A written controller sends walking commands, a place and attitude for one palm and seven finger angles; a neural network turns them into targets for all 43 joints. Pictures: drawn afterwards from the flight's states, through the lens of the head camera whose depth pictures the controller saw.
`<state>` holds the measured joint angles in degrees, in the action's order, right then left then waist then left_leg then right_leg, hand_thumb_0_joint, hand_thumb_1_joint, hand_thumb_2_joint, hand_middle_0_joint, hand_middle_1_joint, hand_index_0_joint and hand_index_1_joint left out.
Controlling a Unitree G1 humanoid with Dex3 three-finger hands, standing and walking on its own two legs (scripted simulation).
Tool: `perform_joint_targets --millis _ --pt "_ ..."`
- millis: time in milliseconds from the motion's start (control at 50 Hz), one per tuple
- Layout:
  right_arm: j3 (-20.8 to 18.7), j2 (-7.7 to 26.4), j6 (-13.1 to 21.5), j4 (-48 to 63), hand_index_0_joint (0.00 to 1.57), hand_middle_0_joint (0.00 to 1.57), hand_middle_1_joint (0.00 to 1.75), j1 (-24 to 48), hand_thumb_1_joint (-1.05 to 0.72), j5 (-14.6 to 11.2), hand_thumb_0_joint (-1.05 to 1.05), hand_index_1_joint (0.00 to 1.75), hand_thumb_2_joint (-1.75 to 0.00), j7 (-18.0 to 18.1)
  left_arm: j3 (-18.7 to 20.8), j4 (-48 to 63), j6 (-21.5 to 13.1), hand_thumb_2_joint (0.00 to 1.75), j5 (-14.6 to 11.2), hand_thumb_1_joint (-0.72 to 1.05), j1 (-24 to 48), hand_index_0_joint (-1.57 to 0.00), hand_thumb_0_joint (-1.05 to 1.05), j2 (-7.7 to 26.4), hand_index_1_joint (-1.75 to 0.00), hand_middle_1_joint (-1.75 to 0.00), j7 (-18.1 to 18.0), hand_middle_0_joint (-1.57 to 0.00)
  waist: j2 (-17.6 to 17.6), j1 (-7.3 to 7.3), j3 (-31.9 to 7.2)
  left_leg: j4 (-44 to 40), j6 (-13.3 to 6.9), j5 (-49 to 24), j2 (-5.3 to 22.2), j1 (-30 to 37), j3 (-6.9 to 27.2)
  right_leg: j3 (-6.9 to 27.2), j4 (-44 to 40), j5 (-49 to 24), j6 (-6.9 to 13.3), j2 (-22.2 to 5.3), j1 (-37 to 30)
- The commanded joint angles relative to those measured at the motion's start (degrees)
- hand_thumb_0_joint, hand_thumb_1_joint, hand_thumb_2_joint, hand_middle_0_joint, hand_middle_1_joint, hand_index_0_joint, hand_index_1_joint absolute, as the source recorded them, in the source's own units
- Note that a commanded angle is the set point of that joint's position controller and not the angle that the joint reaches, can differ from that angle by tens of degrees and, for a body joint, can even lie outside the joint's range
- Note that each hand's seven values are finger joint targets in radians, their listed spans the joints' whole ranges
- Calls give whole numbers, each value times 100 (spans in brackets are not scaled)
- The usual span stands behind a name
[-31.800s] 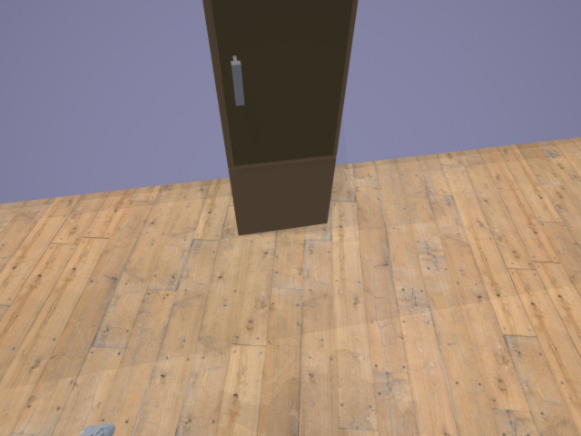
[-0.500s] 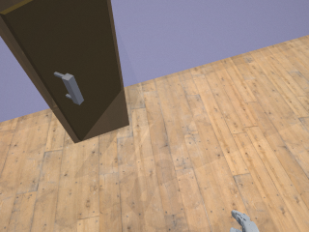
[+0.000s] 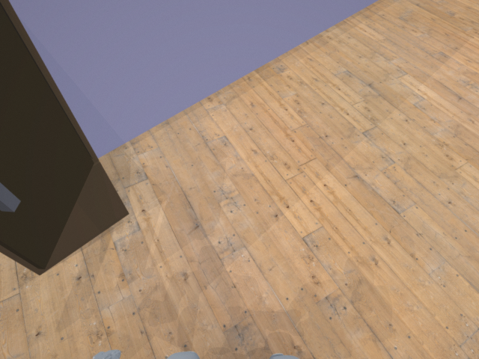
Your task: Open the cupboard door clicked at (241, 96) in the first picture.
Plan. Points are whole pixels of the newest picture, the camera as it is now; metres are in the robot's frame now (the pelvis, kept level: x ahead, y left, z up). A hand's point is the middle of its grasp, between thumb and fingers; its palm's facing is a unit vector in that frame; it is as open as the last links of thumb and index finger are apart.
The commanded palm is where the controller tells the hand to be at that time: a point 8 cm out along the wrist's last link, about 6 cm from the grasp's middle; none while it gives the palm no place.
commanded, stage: walk to a spot facing it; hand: left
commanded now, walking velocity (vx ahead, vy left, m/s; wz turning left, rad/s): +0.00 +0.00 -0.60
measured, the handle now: out of the picture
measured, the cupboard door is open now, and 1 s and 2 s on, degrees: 42 42 42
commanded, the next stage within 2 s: turn to face it in 1.64 s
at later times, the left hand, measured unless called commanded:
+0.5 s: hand (173, 329) +0.19 +0.13 -0.15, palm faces -0.29 -0.93 -0.22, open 7.4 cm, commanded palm none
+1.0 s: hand (276, 206) +0.47 -0.07 -0.15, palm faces -0.58 -0.79 -0.21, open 7.4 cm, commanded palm none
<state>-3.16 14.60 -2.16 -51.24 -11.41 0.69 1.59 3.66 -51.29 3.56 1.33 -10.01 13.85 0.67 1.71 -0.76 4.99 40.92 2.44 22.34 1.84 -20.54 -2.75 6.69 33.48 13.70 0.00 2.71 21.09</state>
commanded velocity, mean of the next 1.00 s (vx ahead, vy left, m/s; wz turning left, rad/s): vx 0.31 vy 0.00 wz -0.48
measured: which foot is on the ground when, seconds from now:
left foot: up 0.00-0.00, down 0.02-0.32, up 0.34-0.58, down 0.60-0.98, up 1.00-1.00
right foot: down 0.00-0.02, up 0.04-0.30, down 0.32-0.60, up 0.62-0.96, down 0.98-1.00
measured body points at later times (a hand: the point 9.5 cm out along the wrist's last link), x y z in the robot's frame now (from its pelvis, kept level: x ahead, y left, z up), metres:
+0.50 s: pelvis +0.06 -0.04 +0.01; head +0.10 -0.05 +0.46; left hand +0.20 +0.18 -0.13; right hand +0.03 -0.30 -0.14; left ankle +0.12 +0.09 -0.68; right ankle +0.00 -0.14 -0.73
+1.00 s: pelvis +0.23 -0.14 -0.01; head +0.27 -0.18 +0.44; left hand +0.50 -0.03 -0.14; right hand +0.02 -0.27 -0.16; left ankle +0.20 +0.06 -0.71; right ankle +0.24 -0.26 -0.73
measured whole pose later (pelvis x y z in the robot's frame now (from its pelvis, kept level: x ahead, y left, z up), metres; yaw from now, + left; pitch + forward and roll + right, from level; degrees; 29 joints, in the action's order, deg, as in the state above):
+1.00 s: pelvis +0.23 -0.14 -0.01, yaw -33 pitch +1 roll +1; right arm -1.2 9.5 1.4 -61.8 -26.7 1.6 0.4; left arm 3.9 -52.2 -2.1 1.4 -2.5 12.7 3.3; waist 0.4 -3.3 4.8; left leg 42.9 3.8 27.9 9.6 -8.2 -11.7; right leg -6.6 36.5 12.9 4.8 -2.3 25.2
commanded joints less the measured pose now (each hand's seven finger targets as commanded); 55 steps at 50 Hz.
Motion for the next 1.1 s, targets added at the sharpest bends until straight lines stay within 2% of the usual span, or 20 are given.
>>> perform_joint_targets --millis 0,40,100,240,260,280,300,320,400,540,560,580,600,680,740,860,900,920,960,1080 --pt "-233 1359 283 240 20 20 30 -1055 -90 137 0 30 -90 114 153 702 -82 90 -96 90 286 -20 0 500 -30 -30 16 -20 -2165 -276 -621 -2966 -1006 61 2493 1625 2892 -393 1545 1999 -85 217 1705" --pt "-189 1212 362 231 20 20 30 -838 -90 185 0 30 -90 129 258 600 -157 90 49 90 509 -20 0 653 -30 -30 98 -20 -1025 -118 -599 -2633 -1256 -1708 2375 1008 2451 -302 3118 1686 -144 -130 1362" --pt "-79 836 347 276 20 20 30 -510 -90 178 0 30 -90 134 178 486 -119 90 -35 90 418 -20 0 333 -30 -30 180 -20 -1311 51 -589 -2023 -875 -3520 1632 1285 529 -755 2773 1273 -248 -373 1145" --pt "-188 1000 324 11 20 20 30 -953 -90 159 0 30 -90 3 146 453 -249 90 -5 90 503 -20 0 284 -30 -30 282 -20 -1201 -101 -591 -1730 -585 -840 1722 953 -111 -1518 -91 906 26 -152 -552" --pt "-185 935 326 52 20 20 30 -799 -90 127 0 30 -90 -20 218 260 -288 90 6 90 -43 -20 0 461 -30 -30 248 -20 -716 193 -726 -992 -371 -513 1468 329 -409 -1360 -718 580 173 -166 -1605" --pt "-121 574 327 246 20 20 30 -555 -90 26 0 30 -90 -91 351 65 -361 90 48 90 -786 -20 0 1086 -30 -30 162 -20 751 580 -924 596 -27 336 831 -1194 -1114 559 -1505 1325 709 -1428 -2994" --pt "-53 387 303 671 20 20 30 329 -90 19 0 30 -90 -109 479 -98 -351 90 -30 90 -1299 -20 0 1613 -30 -30 52 -20 1747 991 -489 1876 121 1849 292 -2449 -674 2487 -2161 1117 1391 -2579 -2820" --pt "-76 545 317 785 20 20 30 539 -90 35 0 30 -90 -137 457 -45 -372 90 -67 90 -1251 -20 0 1612 -30 -30 1 -20 1131 911 -228 2343 68 1309 487 -2683 95 2627 -2259 1847 1669 -2590 -2400" --pt "-158 409 301 426 20 20 30 233 -90 77 0 30 -90 -220 315 169 -495 90 22 90 -217 -20 0 999 -30 -30 -57 -20 739 195 -184 1630 127 81 537 -1318 95 1164 -2068 1179 1186 -1683 -865" --pt "-144 340 514 154 20 20 30 -614 -90 56 0 30 -90 -171 330 83 -519 90 -5 90 -48 -20 0 920 -30 -30 59 -20 323 -258 -417 -1147 109 -830 -15 1324 -393 720 -1259 1167 820 -984 156" --pt "-207 652 572 -54 20 20 30 -1263 -90 73 0 30 -90 -82 262 141 -512 90 0 90 37 -20 0 643 -30 -30 80 -20 -453 -568 -618 -1653 -33 -224 443 2304 166 431 -282 1184 601 -615 787" --pt "-375 1311 606 -194 20 20 30 -1984 -90 201 0 30 -90 -28 166 234 -501 90 -51 90 -94 -20 0 196 -30 -30 130 -20 -2260 -813 -977 -2373 -575 979 2093 3116 2347 -477 1815 1921 234 171 1922" --pt "-332 1435 598 -207 20 20 30 -2300 -90 223 0 30 -90 49 176 500 -556 90 -43 90 339 -20 0 299 -30 -30 168 -20 -1725 -894 -874 -3061 -1156 1619 2945 2859 3485 -436 2943 2049 203 -93 2370" --pt "-49 549 715 -69 20 20 30 -1123 -90 176 0 30 -90 6 182 211 -529 90 76 90 318 -20 0 122 -30 -30 310 -20 -1119 -125 49 -2988 -801 -490 2048 1457 1352 -527 3832 405 102 -843 2401" --pt "-28 508 769 -308 20 20 30 -1403 -90 150 0 30 -90 0 54 207 -454 90 44 90 409 -20 0 -102 -30 -30 357 -20 -1149 -120 -463 -2622 -697 -2551 1617 1911 -118 -909 2672 114 46 -786 1946" --pt "-47 528 638 -524 20 20 30 -1566 -90 181 0 30 -90 -52 43 273 -442 90 42 90 942 -20 0 -57 -30 -30 330 -20 -1032 -214 -261 -2579 -688 -2209 1715 1441 -597 -1473 591 -91 192 -477 446" --pt "-41 567 591 -556 20 20 30 -1382 -90 150 0 30 -90 -58 110 36 -476 90 47 90 243 -20 0 146 -30 -30 287 -20 -938 219 -545 -1620 -542 -3026 1595 1247 -849 -1658 84 -163 356 -227 -799" --pt "-19 504 590 -538 20 20 30 -1227 -90 95 0 30 -90 -80 196 -269 -536 90 57 90 -667 -20 0 420 -30 -30 238 -20 -463 667 -890 -419 -357 -3200 1297 561 -1105 -1450 -130 -133 539 -238 -2253" --pt "37 100 616 -113 20 20 30 -816 -90 -67 0 30 -90 -113 464 -642 -575 90 -61 90 -2037 -20 0 1493 -30 -30 59 -20 1592 1129 -1632 3153 -8 1395 157 -2063 -786 2557 -1666 47 1603 -2837 -4023" --pt "-42 -167 359 -580 20 20 30 -984 -90 103 0 30 -90 -171 160 -309 -681 90 2 90 -211 -20 0 452 -30 -30 -88 -20 593 -80 -446 1742 37 -230 796 -751 -65 183 -2139 -71 1137 -1701 -663"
